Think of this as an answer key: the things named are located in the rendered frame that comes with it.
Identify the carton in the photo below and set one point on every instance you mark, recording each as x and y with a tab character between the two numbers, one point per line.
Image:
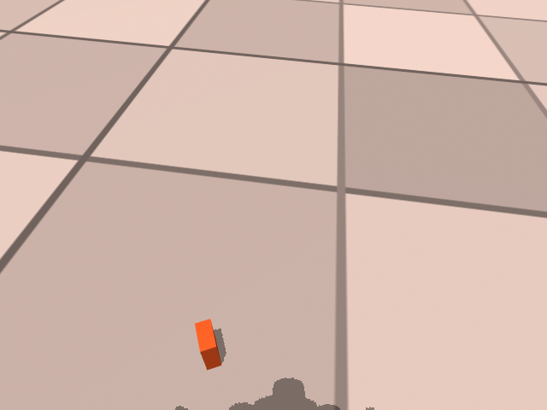
207	344

